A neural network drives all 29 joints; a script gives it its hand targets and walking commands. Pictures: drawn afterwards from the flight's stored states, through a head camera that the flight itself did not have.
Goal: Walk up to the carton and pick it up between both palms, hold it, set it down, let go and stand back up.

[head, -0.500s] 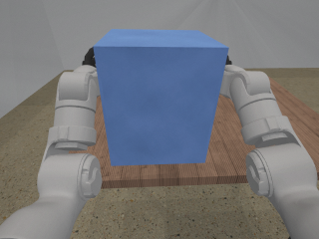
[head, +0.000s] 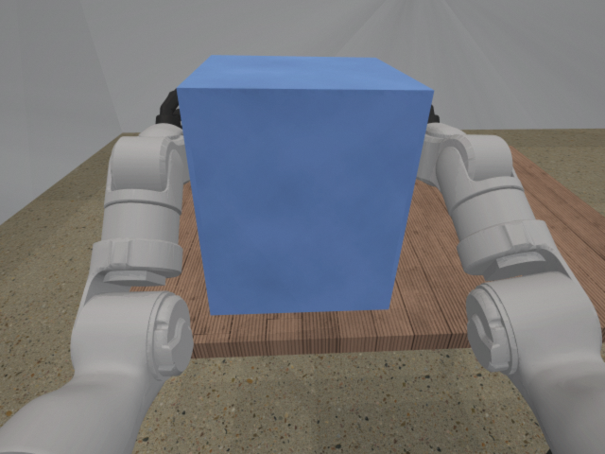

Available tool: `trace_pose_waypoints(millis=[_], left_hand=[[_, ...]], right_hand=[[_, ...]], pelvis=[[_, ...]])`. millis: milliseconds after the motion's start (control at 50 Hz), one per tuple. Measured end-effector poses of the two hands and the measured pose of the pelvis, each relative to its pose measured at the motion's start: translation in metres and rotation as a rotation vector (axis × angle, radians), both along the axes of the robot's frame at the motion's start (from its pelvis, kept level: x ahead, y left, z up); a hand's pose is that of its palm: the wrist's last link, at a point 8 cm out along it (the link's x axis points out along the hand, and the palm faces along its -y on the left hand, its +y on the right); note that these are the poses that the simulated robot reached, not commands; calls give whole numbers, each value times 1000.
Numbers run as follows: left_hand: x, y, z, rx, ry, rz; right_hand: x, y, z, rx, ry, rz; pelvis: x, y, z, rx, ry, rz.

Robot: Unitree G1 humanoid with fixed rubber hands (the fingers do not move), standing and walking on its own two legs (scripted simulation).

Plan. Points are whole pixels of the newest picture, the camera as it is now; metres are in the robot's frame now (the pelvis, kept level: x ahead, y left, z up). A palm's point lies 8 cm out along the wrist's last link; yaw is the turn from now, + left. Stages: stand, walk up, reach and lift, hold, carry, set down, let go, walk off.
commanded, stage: hold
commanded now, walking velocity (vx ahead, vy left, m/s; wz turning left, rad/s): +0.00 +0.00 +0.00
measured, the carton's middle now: (297, 179) +0.36 -0.01 +0.27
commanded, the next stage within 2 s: set down in 0.08 s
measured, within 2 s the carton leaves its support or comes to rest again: neither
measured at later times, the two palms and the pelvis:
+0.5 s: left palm (179, 127) +0.43 +0.14 +0.32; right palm (412, 135) +0.41 -0.16 +0.30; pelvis +0.02 +0.01 +0.00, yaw +0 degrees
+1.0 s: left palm (167, 175) +0.45 +0.17 +0.25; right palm (376, 163) +0.44 -0.13 +0.25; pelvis +0.04 +0.02 +0.00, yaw +0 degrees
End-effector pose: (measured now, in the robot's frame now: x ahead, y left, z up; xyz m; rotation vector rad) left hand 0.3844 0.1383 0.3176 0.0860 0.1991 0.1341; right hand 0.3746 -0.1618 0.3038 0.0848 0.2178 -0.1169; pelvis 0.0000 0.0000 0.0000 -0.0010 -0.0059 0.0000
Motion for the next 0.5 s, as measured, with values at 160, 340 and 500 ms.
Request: trace_pose_waypoints(millis=[160,340,500], left_hand=[[2,0,3,-6,-8,-1],[23,-7,23,-18,-85,-24],[45,-1,5,15,-88,-38]], right_hand=[[1,0,1,1,-8,-1],[15,-6,10,12,-87,-29],[36,-1,-3,20,-96,-32]], pelvis=[[0,0,0,0,3,0],[6,2,0,-3,22,0],[15,8,2,-12,17,1]])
